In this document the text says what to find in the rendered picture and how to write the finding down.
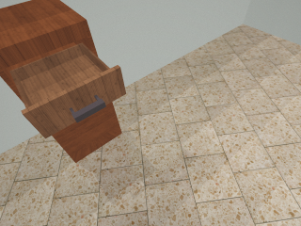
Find cabinet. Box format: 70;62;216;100
0;0;122;163

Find handle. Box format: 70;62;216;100
70;94;106;123

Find drawer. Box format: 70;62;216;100
9;43;126;138

